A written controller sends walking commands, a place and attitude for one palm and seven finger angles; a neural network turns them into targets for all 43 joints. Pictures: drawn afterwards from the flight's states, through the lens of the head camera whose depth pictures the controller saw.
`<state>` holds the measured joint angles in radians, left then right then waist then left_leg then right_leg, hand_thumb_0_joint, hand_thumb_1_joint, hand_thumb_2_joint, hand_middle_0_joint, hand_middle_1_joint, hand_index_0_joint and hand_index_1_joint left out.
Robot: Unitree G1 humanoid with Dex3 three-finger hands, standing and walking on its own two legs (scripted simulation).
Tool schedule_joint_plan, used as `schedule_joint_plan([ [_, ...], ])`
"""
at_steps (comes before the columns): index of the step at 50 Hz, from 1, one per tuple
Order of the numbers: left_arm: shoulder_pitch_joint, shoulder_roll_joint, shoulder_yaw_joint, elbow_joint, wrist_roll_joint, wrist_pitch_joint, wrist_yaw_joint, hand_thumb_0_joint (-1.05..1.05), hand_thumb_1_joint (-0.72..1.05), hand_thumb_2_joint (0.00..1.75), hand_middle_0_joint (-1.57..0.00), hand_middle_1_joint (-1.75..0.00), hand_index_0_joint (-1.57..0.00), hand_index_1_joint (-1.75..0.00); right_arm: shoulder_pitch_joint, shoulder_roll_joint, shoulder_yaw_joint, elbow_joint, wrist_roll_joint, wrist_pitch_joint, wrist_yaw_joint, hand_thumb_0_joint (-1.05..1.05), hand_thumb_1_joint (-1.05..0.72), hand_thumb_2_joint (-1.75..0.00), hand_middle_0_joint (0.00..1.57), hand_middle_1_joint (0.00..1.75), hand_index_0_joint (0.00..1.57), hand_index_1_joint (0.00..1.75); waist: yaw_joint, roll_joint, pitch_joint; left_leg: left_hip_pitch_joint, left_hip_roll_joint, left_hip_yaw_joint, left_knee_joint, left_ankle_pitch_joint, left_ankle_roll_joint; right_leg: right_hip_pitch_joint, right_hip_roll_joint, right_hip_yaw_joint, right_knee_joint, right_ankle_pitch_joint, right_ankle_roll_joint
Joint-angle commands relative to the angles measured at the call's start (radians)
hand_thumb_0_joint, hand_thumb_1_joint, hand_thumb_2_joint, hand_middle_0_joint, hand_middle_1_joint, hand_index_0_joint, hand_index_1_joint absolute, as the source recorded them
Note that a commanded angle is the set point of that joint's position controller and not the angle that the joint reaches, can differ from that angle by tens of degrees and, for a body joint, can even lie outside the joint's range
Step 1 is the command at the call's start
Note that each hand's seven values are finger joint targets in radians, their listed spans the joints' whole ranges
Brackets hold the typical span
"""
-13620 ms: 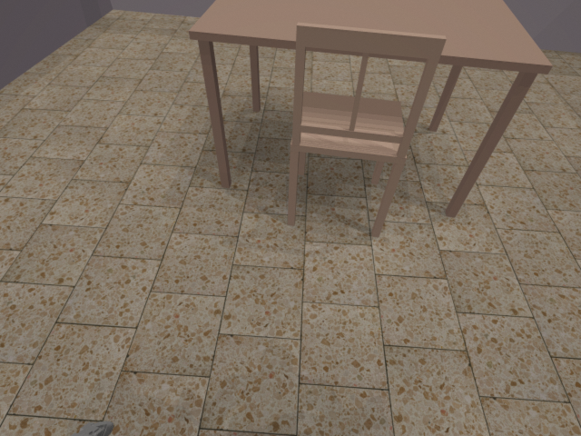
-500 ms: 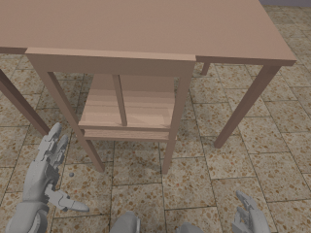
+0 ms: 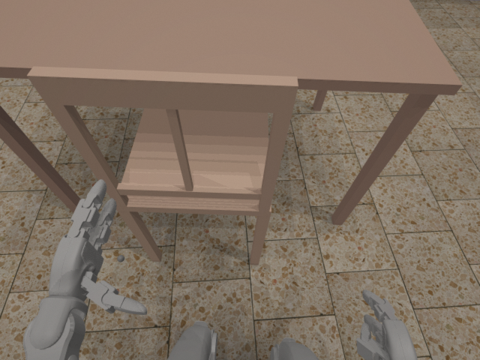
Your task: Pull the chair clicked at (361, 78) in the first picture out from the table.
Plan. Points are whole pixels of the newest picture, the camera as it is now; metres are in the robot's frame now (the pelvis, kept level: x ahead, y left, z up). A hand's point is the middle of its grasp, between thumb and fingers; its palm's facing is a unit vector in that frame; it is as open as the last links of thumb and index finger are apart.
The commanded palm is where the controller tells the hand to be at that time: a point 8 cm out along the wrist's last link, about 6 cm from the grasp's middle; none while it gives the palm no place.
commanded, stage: aim the fingers beside a spindle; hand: left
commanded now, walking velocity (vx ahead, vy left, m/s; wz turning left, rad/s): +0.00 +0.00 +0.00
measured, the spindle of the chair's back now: (182, 154) +0.50 +0.15 -0.01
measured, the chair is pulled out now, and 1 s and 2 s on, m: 0.00 0.00 0.00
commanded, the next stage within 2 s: push the fingers through the gap in 1.74 s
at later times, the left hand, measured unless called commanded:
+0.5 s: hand (149, 240) +0.30 +0.17 +0.02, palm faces +0.01 -1.00 -0.03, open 16.9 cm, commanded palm +0.28 +0.22 +0.02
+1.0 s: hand (170, 225) +0.34 +0.14 +0.00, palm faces +0.01 -1.00 -0.02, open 16.9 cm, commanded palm +0.32 +0.19 +0.00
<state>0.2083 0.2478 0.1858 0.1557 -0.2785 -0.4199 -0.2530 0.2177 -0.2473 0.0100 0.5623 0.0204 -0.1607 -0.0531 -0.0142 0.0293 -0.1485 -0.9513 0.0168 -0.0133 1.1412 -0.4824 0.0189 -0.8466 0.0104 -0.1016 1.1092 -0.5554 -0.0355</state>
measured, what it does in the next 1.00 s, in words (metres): stands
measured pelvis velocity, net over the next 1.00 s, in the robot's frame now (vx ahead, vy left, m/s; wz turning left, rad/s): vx -0.01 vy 0.00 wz -0.02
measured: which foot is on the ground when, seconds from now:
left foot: down 0.00-1.00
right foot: down 0.00-1.00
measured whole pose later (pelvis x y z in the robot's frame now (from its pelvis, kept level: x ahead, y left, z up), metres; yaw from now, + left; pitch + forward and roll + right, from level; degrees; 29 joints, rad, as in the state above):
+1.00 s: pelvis -0.01 +0.00 -0.03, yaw -1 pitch +21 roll -2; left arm -0.12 0.18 0.09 0.41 -0.16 -0.48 -0.06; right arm 0.21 -0.24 0.00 0.58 0.00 -0.03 0.00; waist -0.04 0.02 -0.17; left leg -1.11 0.02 0.01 1.25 -0.51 0.02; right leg -1.02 0.01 -0.08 1.24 -0.59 -0.03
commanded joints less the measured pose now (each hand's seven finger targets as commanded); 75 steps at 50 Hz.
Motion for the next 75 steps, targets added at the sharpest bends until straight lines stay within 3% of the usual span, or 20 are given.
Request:
schedule_joint_plan([
  [1,-0.106,0.137,0.072,-0.197,-0.002,-0.065,0.023,0.00,-0.50,0.30,-0.06,-0.08,-0.06,-0.08,-0.021,-0.138,-0.060,-0.133,-0.001,-0.042,-0.006,0.00,-0.90,-0.90,0.20,0.30,0.20,0.30,-0.012,0.016,-0.267,0.235,-0.004,-0.022,-0.134,0.267,0.010,0.103,0.000,0.071,-0.162,0.304,0.017],
  [7,-0.114,0.121,0.063,-0.182,0.013,-0.076,0.058,0.00,-0.50,0.30,-0.06,-0.08,-0.06,-0.08,-0.020,-0.136,-0.062,-0.140,-0.004,-0.023,0.006,0.00,-0.90,-0.90,0.20,0.30,0.20,0.30,-0.008,0.009,-0.274,0.220,-0.003,-0.020,-0.127,0.260,0.007,0.093,0.001,0.069,-0.146,0.299,0.015],
  [10,-0.148,0.092,0.020,-0.175,0.025,-0.082,0.066,0.00,-0.50,0.30,-0.06,-0.08,-0.06,-0.08,-0.021,-0.137,-0.061,-0.143,-0.007,-0.017,0.010,0.00,-0.90,-0.90,0.20,0.30,0.20,0.30,-0.020,0.014,-0.272,0.212,-0.004,-0.020,-0.117,0.254,0.009,0.072,-0.001,0.070,-0.138,0.292,0.015],
  [12,-0.211,0.097,0.021,-0.154,0.030,-0.088,0.070,0.00,-0.50,0.30,-0.06,-0.08,-0.06,-0.08,-0.016,-0.141,-0.062,-0.130,-0.007,-0.013,0.007,0.00,-0.90,-0.90,0.20,0.30,0.20,0.30,-0.029,0.000,-0.269,0.196,-0.003,-0.023,-0.107,0.230,0.009,0.052,-0.001,0.073,-0.135,0.268,0.016],
  [16,-0.240,0.091,0.009,-0.145,0.039,-0.094,0.082,0.00,-0.50,0.30,-0.06,-0.08,-0.06,-0.08,-0.018,-0.139,-0.064,-0.130,-0.008,-0.006,0.009,0.00,-0.90,-0.90,0.20,0.30,0.20,0.30,-0.023,0.021,-0.297,0.210,-0.003,-0.024,-0.103,0.237,0.008,0.046,-0.001,0.074,-0.124,0.270,0.012],
  [19,-0.243,0.107,0.025,-0.118,0.046,-0.092,0.097,0.00,-0.50,0.30,-0.06,-0.08,-0.06,-0.08,-0.016,-0.141,-0.064,-0.127,-0.010,0.003,0.011,0.00,-0.90,-0.90,0.20,0.30,0.20,0.30,-0.020,-0.008,-0.309,0.190,-0.002,-0.024,-0.095,0.234,0.010,0.052,0.000,0.077,-0.119,0.270,0.013],
  [25,-0.301,0.066,-0.015,-0.098,0.062,-0.096,0.116,0.00,-0.50,0.30,-0.06,-0.08,-0.06,-0.08,-0.018,-0.135,-0.063,-0.128,-0.012,0.024,0.019,0.00,-0.90,-0.90,0.20,0.30,0.20,0.30,-0.022,0.020,-0.329,0.198,-0.003,-0.019,-0.082,0.245,0.008,0.031,-0.003,0.077,-0.103,0.286,0.012],
  [31,-0.380,0.038,-0.053,-0.058,0.081,-0.101,0.142,0.00,-0.50,0.30,-0.06,-0.08,-0.06,-0.08,-0.015,-0.137,-0.063,-0.121,-0.015,0.042,0.026,0.00,-0.90,-0.90,0.20,0.30,0.20,0.30,-0.040,-0.009,-0.320,0.173,-0.003,-0.024,-0.066,0.222,0.009,-0.002,-0.002,0.076,-0.090,0.266,0.013],
  [39,-0.441,0.053,-0.037,-0.023,0.103,-0.117,0.182,0.00,-0.50,0.30,-0.06,-0.08,-0.06,-0.08,-0.006,-0.136,-0.065,-0.115,-0.021,0.067,0.034,0.00,-0.90,-0.90,0.20,0.30,0.20,0.30,-0.027,0.008,-0.374,0.176,-0.004,-0.022,-0.045,0.256,0.007,-0.001,-0.001,0.080,-0.065,0.296,0.008],
  [44,-0.465,0.044,-0.034,0.052,0.108,-0.119,0.189,0.00,-0.50,0.30,-0.06,-0.08,-0.06,-0.08,-0.001,-0.136,-0.066,-0.105,-0.022,0.084,0.039,0.00,-0.90,-0.90,0.20,0.30,0.20,0.30,-0.037,-0.033,-0.356,0.133,-0.005,-0.018,-0.032,0.229,0.008,-0.009,0.001,0.084,-0.062,0.286,0.011],
  [46,-0.513,0.020,-0.064,0.045,0.112,-0.125,0.189,0.00,-0.50,0.30,-0.06,-0.08,-0.06,-0.08,-0.004,-0.135,-0.064,-0.104,-0.022,0.088,0.041,0.00,-0.90,-0.90,0.20,0.30,0.20,0.30,-0.041,0.004,-0.366,0.141,-0.006,-0.018,-0.027,0.220,0.006,-0.030,-0.001,0.084,-0.056,0.271,0.010],
  [53,-0.651,0.007,-0.087,0.094,0.137,-0.138,0.224,0.00,-0.50,0.30,-0.06,-0.08,-0.06,-0.08,0.009,-0.140,-0.068,-0.084,-0.027,0.104,0.043,0.00,-0.90,-0.90,0.20,0.30,0.20,0.30,-0.060,0.005,-0.386,0.159,0.000,-0.035,-0.010,0.206,0.004,-0.100,0.001,0.073,-0.038,0.232,0.007],
  [56,-0.638,0.007,-0.075,0.114,0.147,-0.142,0.244,0.00,-0.50,0.30,-0.06,-0.08,-0.06,-0.08,0.013,-0.137,-0.068,-0.088,-0.031,0.114,0.050,0.00,-0.90,-0.90,0.20,0.30,0.20,0.30,-0.042,0.020,-0.424,0.167,-0.004,-0.033,-0.007,0.243,0.001,-0.084,0.001,0.073,-0.022,0.265,0.004],
  [57,-0.648,-0.013,-0.092,0.118,0.149,-0.141,0.248,0.00,-0.50,0.30,-0.06,-0.08,-0.06,-0.08,0.015,-0.135,-0.068,-0.088,-0.032,0.118,0.053,0.00,-0.90,-0.90,0.20,0.30,0.20,0.30,-0.052,0.006,-0.431,0.172,-0.002,-0.032,-0.002,0.254,0.002,-0.085,0.001,0.071,-0.021,0.279,0.006],
  [60,-0.591,0.037,-0.041,0.112,0.156,-0.139,0.260,0.00,-0.50,0.30,-0.06,-0.08,-0.06,-0.08,0.019,-0.136,-0.069,-0.099,-0.032,0.134,0.059,0.00,-0.90,-0.90,0.20,0.30,0.20,0.30,-0.024,0.011,-0.458,0.173,-0.003,-0.026,-0.008,0.292,0.000,-0.042,0.003,0.076,-0.012,0.325,0.004],
  [62,-0.590,0.002,-0.074,0.112,0.154,-0.130,0.262,0.00,-0.50,0.30,-0.06,-0.08,-0.06,-0.08,0.018,-0.131,-0.068,-0.105,-0.029,0.144,0.064,0.00,-0.90,-0.90,0.20,0.30,0.20,0.30,-0.036,0.008,-0.428,0.171,-0.002,-0.022,-0.013,0.281,0.001,-0.047,0.003,0.073,-0.024,0.319,0.006],
  [64,-0.590,0.035,-0.043,0.116,0.153,-0.131,0.265,0.00,-0.50,0.30,-0.06,-0.08,-0.06,-0.08,0.020,-0.135,-0.066,-0.105,-0.029,0.149,0.061,0.00,-0.90,-0.90,0.20,0.30,0.20,0.30,-0.036,-0.013,-0.418,0.146,-0.002,-0.024,-0.013,0.262,0.003,-0.040,0.006,0.078,-0.025,0.309,0.006],
  [69,-0.624,-0.029,-0.115,0.098,0.152,-0.143,0.258,0.00,-0.50,0.30,-0.06,-0.08,-0.06,-0.08,0.022,-0.134,-0.069,-0.099,-0.028,0.148,0.060,0.00,-0.90,-0.90,0.20,0.30,0.20,0.30,-0.065,-0.018,-0.398,0.168,0.003,-0.034,-0.009,0.255,0.005,-0.080,0.005,0.071,-0.028,0.291,0.008],
  [73,-0.649,-0.018,-0.105,0.121,0.156,-0.153,0.260,0.00,-0.50,0.30,-0.06,-0.08,-0.06,-0.08,0.021,-0.133,-0.069,-0.092,-0.028,0.146,0.058,0.00,-0.90,-0.90,0.20,0.30,0.20,0.30,-0.059,-0.027,-0.385,0.143,-0.005,-0.028,-0.008,0.211,0.007,-0.074,0.003,0.079,-0.039,0.255,0.007],
  [75,-0.636,-0.002,-0.092,0.117,0.161,-0.156,0.261,0.00,-0.50,0.30,-0.06,-0.08,-0.06,-0.08,0.019,-0.134,-0.070,-0.094,-0.029,0.146,0.058,0.00,-0.90,-0.90,0.20,0.30,0.20,0.30,-0.050,0.001,-0.408,0.161,-0.003,-0.029,-0.007,0.228,0.005,-0.080,0.002,0.077,-0.029,0.264,0.005],
])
